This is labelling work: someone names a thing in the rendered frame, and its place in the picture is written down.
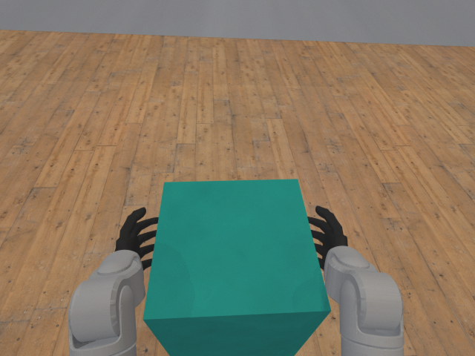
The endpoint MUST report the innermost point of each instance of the robot left forearm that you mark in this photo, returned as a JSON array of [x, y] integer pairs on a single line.
[[101, 314]]

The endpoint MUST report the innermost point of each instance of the robot right forearm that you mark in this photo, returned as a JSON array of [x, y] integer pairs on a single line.
[[371, 305]]

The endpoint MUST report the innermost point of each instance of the carton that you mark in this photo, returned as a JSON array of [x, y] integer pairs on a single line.
[[234, 270]]

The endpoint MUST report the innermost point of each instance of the right robot hand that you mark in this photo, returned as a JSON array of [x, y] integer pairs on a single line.
[[333, 233]]

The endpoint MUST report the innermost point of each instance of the left robot hand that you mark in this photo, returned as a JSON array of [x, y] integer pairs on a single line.
[[128, 239]]

